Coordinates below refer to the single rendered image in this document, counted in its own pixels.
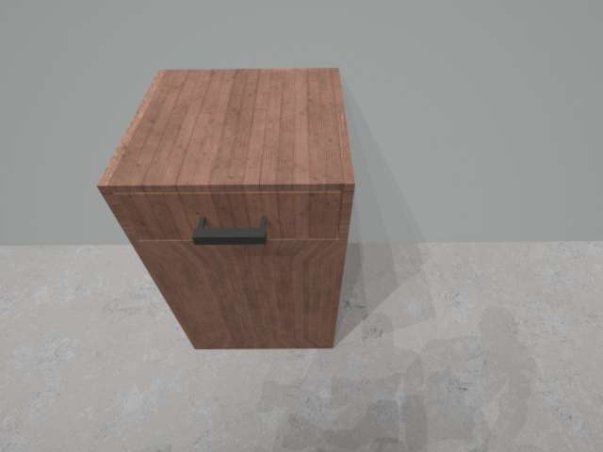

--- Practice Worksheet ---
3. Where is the handle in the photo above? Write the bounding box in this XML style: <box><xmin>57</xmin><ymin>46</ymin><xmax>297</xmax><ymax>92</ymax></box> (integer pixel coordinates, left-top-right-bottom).
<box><xmin>192</xmin><ymin>216</ymin><xmax>267</xmax><ymax>245</ymax></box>

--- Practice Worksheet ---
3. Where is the cabinet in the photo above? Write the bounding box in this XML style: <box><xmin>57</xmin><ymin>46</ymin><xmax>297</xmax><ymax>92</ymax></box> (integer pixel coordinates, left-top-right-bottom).
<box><xmin>97</xmin><ymin>68</ymin><xmax>355</xmax><ymax>349</ymax></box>

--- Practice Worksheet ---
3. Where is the drawer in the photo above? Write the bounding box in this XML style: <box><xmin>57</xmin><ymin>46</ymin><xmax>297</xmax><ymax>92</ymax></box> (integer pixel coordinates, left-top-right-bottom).
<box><xmin>115</xmin><ymin>190</ymin><xmax>341</xmax><ymax>240</ymax></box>

